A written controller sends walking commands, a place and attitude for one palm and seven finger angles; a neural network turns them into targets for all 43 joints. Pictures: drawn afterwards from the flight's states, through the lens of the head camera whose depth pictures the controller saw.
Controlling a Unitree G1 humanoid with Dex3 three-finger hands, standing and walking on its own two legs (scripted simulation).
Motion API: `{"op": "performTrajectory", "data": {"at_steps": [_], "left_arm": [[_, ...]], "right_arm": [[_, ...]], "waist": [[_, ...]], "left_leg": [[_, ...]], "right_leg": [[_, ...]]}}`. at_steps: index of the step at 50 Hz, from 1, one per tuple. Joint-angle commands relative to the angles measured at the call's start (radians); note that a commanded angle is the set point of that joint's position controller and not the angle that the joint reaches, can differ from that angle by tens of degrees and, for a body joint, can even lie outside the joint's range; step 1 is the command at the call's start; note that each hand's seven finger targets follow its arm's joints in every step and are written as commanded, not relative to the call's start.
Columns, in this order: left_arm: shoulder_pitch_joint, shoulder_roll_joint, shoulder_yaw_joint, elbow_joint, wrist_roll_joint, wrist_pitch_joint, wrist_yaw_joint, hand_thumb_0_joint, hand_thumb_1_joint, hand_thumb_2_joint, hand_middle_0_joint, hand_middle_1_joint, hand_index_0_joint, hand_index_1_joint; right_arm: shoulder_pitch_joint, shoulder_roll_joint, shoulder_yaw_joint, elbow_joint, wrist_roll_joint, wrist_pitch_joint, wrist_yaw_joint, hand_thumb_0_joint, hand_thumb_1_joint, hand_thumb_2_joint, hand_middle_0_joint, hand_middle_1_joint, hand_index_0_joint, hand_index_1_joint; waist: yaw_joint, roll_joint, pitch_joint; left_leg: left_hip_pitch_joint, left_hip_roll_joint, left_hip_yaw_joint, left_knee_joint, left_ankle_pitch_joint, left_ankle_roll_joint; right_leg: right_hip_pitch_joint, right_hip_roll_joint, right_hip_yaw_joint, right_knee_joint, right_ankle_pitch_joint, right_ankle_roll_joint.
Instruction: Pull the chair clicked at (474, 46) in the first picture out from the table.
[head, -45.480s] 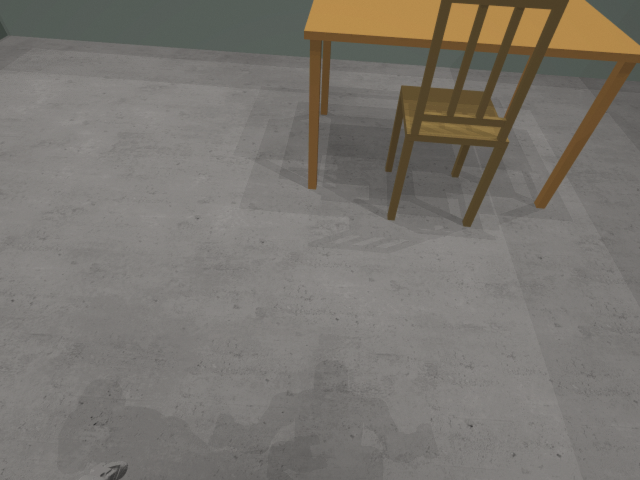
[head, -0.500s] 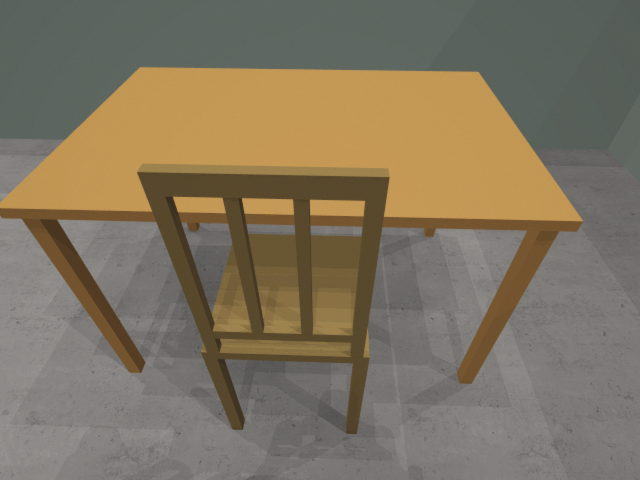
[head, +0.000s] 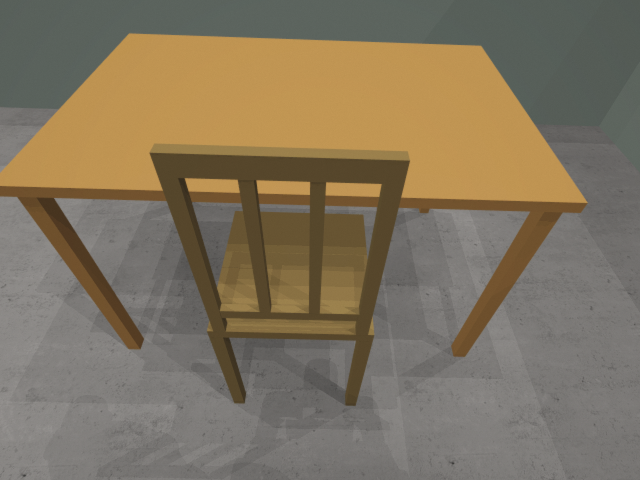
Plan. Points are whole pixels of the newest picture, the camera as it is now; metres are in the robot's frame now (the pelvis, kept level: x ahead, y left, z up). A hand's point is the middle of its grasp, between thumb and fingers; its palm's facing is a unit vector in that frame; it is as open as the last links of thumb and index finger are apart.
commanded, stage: look again from close up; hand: left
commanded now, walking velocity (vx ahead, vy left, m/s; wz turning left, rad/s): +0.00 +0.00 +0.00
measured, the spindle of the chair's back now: (257, 254) +0.49 +0.14 -0.06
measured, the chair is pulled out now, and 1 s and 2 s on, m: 0.00 0.00 0.00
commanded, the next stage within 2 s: none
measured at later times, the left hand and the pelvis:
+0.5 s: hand out of the picture +0.03 +0.16 -0.18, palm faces +0.02 -0.99 -0.16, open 7.3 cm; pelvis +0.04 +0.01 +0.00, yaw +0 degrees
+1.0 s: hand out of the picture +0.04 +0.16 -0.18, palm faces +0.03 -0.99 -0.15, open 7.3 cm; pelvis +0.05 +0.01 +0.00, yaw +0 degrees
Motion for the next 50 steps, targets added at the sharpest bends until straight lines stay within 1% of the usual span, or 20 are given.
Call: {"op": "performTrajectory", "data": {"at_steps": [1,2,5,6,8,10,11,13,16,20,21,26,30,32,36,38,41,43,45,50], "left_arm": [[0.049,0.08,0.017,-0.028,0.002,-0.021,0.004,0.0,0.9,0.9,-0.2,-0.3,-0.2,-0.3],[0.051,0.076,0.015,-0.024,0.001,-0.021,0.004,0.0,0.9,0.9,-0.2,-0.3,-0.2,-0.3],[0.048,0.07,0.012,-0.013,-0.001,-0.027,0.005,0.0,0.9,0.9,-0.2,-0.3,-0.2,-0.3],[0.045,0.076,0.011,-0.012,-0.003,-0.027,0.005,0.0,0.9,0.9,-0.2,-0.3,-0.2,-0.3],[0.048,0.07,0.008,-0.002,-0.004,-0.031,0.007,0.0,0.9,0.9,-0.2,-0.3,-0.2,-0.3],[0.045,0.066,0.007,0.004,-0.006,-0.032,0.008,0.0,0.9,0.9,-0.2,-0.3,-0.2,-0.3],[0.041,0.072,0.007,0.007,-0.005,-0.031,0.009,0.0,0.9,0.9,-0.2,-0.3,-0.2,-0.3],[0.043,0.068,0.004,0.014,-0.006,-0.031,0.01,0.0,0.9,0.9,-0.2,-0.3,-0.2,-0.3],[0.048,0.068,0.003,0.026,-0.007,-0.031,0.011,0.0,0.9,0.9,-0.2,-0.3,-0.2,-0.3],[0.053,0.062,0.0,0.042,-0.009,-0.031,0.013,0.0,0.9,0.9,-0.2,-0.3,-0.2,-0.3],[0.051,0.066,0.0,0.042,-0.009,-0.03,0.013,0.0,0.9,0.9,-0.2,-0.3,-0.2,-0.3],[0.055,0.066,0.001,0.053,-0.01,-0.029,0.015,0.0,0.9,0.9,-0.2,-0.3,-0.2,-0.3],[0.052,0.061,0.001,0.06,-0.011,-0.024,0.016,0.0,0.9,0.9,-0.2,-0.3,-0.2,-0.3],[0.052,0.061,0.002,0.064,-0.01,-0.021,0.015,0.0,0.9,0.9,-0.2,-0.3,-0.2,-0.3],[0.054,0.06,0.001,0.065,-0.009,-0.021,0.013,0.0,0.9,0.9,-0.2,-0.3,-0.2,-0.3],[0.058,0.058,0.0,0.067,-0.009,-0.023,0.013,0.0,0.9,0.9,-0.2,-0.3,-0.2,-0.3],[0.057,0.059,0.0,0.067,-0.01,-0.022,0.013,0.0,0.9,0.9,-0.2,-0.3,-0.2,-0.3],[0.063,0.055,0.002,0.07,-0.011,-0.022,0.014,0.0,0.9,0.9,-0.2,-0.3,-0.2,-0.3],[0.063,0.053,0.001,0.07,-0.011,-0.022,0.015,0.0,0.9,0.9,-0.2,-0.3,-0.2,-0.3],[0.064,0.049,0.002,0.076,-0.012,-0.02,0.015,0.0,0.9,0.9,-0.2,-0.3,-0.2,-0.3]], "right_arm": [[-0.008,-0.106,-0.02,-0.041,0.001,-0.032,-0.009,0.0,-0.9,-0.9,0.2,0.3,0.2,0.3],[-0.006,-0.105,-0.02,-0.033,0.001,-0.034,-0.01,0.0,-0.9,-0.9,0.2,0.3,0.2,0.3],[0.006,-0.097,-0.016,-0.015,0.003,-0.039,-0.01,0.0,-0.9,-0.9,0.2,0.3,0.2,0.3],[0.007,-0.097,-0.016,-0.012,0.004,-0.04,-0.011,0.0,-0.9,-0.9,0.2,0.3,0.2,0.3],[0.007,-0.093,-0.013,-0.001,0.004,-0.044,-0.012,0.0,-0.9,-0.9,0.2,0.3,0.2,0.3],[0.015,-0.09,-0.01,0.011,0.005,-0.048,-0.014,0.0,-0.9,-0.9,0.2,0.3,0.2,0.3],[0.011,-0.09,-0.009,0.014,0.007,-0.049,-0.014,0.0,-0.9,-0.9,0.2,0.3,0.2,0.3],[0.009,-0.087,-0.007,0.021,0.007,-0.05,-0.016,0.0,-0.9,-0.9,0.2,0.3,0.2,0.3],[0.008,-0.084,-0.004,0.032,0.009,-0.052,-0.019,0.0,-0.9,-0.9,0.2,0.3,0.2,0.3],[0.01,-0.085,-0.001,0.048,0.009,-0.055,-0.023,0.0,-0.9,-0.9,0.2,0.3,0.2,0.3],[0.003,-0.084,-0.001,0.048,0.01,-0.054,-0.024,0.0,-0.9,-0.9,0.2,0.3,0.2,0.3],[0.007,-0.085,0.0,0.06,0.01,-0.057,-0.029,0.0,-0.9,-0.9,0.2,0.3,0.2,0.3],[0.013,-0.085,0.002,0.068,0.009,-0.056,-0.032,0.0,-0.9,-0.9,0.2,0.3,0.2,0.3],[0.009,-0.085,0.002,0.069,0.009,-0.054,-0.032,0.0,-0.9,-0.9,0.2,0.3,0.2,0.3],[0.009,-0.083,0.002,0.07,0.01,-0.053,-0.03,0.0,-0.9,-0.9,0.2,0.3,0.2,0.3],[0.013,-0.082,0.002,0.074,0.009,-0.056,-0.03,0.0,-0.9,-0.9,0.2,0.3,0.2,0.3],[0.02,-0.079,0.003,0.079,0.009,-0.056,-0.031,0.0,-0.9,-0.9,0.2,0.3,0.2,0.3],[0.026,-0.079,0.003,0.081,0.008,-0.058,-0.033,0.0,-0.9,-0.9,0.2,0.3,0.2,0.3],[0.035,-0.074,0.003,0.084,0.009,-0.059,-0.034,0.0,-0.9,-0.9,0.2,0.3,0.2,0.3],[0.048,-0.067,0.004,0.091,0.01,-0.06,-0.036,0.0,-0.9,-0.9,0.2,0.3,0.2,0.3]], "waist": [[0.013,0.01,0.085],[0.011,0.018,0.079],[0.007,-0.011,0.06],[0.008,-0.002,0.062],[0.005,-0.005,0.036],[0.004,0.007,0.028],[0.005,0.0,0.037],[0.005,0.009,0.04],[0.004,-0.01,0.042],[0.002,0.006,0.029],[0.005,0.008,0.051],[0.005,0.009,0.018],[0.005,0.015,0.041],[0.008,0.005,0.066],[0.01,-0.003,0.08],[0.009,-0.013,0.068],[0.01,0.002,0.066],[0.01,0.011,0.048],[0.01,0.014,0.048],[0.009,0.009,0.057]], "left_leg": [[-0.1,0.206,-0.275,-0.219,-0.264,-0.051],[-0.094,0.204,-0.275,-0.219,-0.25,-0.052],[-0.058,0.198,-0.262,-0.202,-0.188,-0.053],[-0.053,0.198,-0.256,-0.2,-0.165,-0.053],[-0.014,0.193,-0.24,-0.18,-0.1,-0.055],[0.014,0.197,-0.236,-0.178,-0.035,-0.058],[0.013,0.198,-0.233,-0.175,-0.013,-0.056],[0.023,0.195,-0.226,-0.167,0.023,-0.058],[0.047,0.193,-0.214,-0.154,0.079,-0.057],[0.089,0.193,-0.205,-0.14,0.179,-0.062],[0.083,0.193,-0.199,-0.14,0.181,-0.06],[0.123,0.196,-0.194,-0.121,0.291,-0.062],[0.126,0.199,-0.197,-0.132,0.294,-0.07],[0.107,0.2,-0.204,-0.147,0.245,-0.069],[0.09,0.197,-0.205,-0.16,0.172,-0.062],[0.1,0.193,-0.202,-0.155,0.184,-0.062],[0.102,0.197,-0.201,-0.158,0.191,-0.062],[0.125,0.2,-0.203,-0.158,0.215,-0.067],[0.131,0.201,-0.205,-0.154,0.253,-0.069],[0.127,0.202,-0.205,-0.156,0.258,-0.072]], "right_leg": [[0.009,-0.057,0.072,-0.064,-0.058,-0.049],[0.011,-0.061,0.076,-0.066,-0.049,-0.049],[0.018,-0.069,0.083,-0.078,-0.019,-0.049],[0.02,-0.071,0.084,-0.079,-0.006,-0.05],[0.026,-0.077,0.089,-0.082,0.03,-0.049],[0.029,-0.077,0.081,-0.076,0.058,-0.046],[0.032,-0.076,0.08,-0.08,0.063,-0.045],[0.037,-0.078,0.081,-0.082,0.075,-0.042],[0.036,-0.081,0.081,-0.088,0.093,-0.041],[0.043,-0.081,0.079,-0.081,0.114,-0.037],[0.035,-0.079,0.082,-0.086,0.11,-0.038],[0.058,-0.077,0.079,-0.078,0.134,-0.035],[0.051,-0.075,0.07,-0.076,0.105,-0.031],[0.044,-0.075,0.071,-0.083,0.084,-0.031],[0.045,-0.076,0.077,-0.097,0.077,-0.032],[0.05,-0.08,0.077,-0.093,0.096,-0.032],[0.052,-0.076,0.075,-0.095,0.084,-0.031],[0.05,-0.077,0.072,-0.087,0.086,-0.031],[0.052,-0.074,0.069,-0.085,0.089,-0.03],[0.05,-0.073,0.066,-0.083,0.083,-0.029]]}}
